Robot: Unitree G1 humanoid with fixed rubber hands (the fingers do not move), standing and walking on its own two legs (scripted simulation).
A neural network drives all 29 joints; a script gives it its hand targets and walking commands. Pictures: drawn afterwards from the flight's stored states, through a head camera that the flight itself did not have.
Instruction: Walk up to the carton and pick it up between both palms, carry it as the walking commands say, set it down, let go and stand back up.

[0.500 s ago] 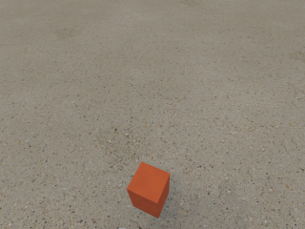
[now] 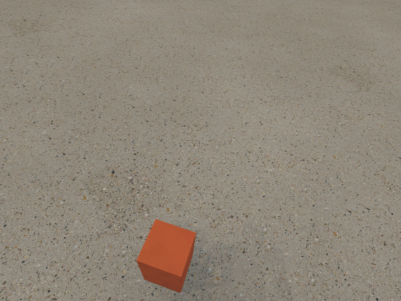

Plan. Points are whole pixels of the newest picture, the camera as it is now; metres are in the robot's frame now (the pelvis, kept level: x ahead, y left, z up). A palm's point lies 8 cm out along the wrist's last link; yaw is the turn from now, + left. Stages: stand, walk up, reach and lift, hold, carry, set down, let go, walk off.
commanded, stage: walk up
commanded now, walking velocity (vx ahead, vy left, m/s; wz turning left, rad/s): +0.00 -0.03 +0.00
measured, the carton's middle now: (168, 257) +0.41 +0.09 -0.64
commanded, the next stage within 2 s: none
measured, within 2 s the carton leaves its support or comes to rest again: neither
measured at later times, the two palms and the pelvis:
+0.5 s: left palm out of the picture +0.02 +0.19 -0.14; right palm out of the picture +0.00 -0.27 -0.14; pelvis +0.00 -0.04 +0.00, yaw +1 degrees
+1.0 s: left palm out of the picture +0.04 +0.33 -0.14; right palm out of the picture +0.06 -0.17 -0.14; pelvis -0.01 +0.07 -0.01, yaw -1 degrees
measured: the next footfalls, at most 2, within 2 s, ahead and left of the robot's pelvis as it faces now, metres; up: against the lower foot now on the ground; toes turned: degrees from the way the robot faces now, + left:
right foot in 0.06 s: +0.05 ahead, -0.15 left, +0.00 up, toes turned -4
left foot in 0.32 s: +0.04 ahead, +0.09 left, +0.00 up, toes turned +4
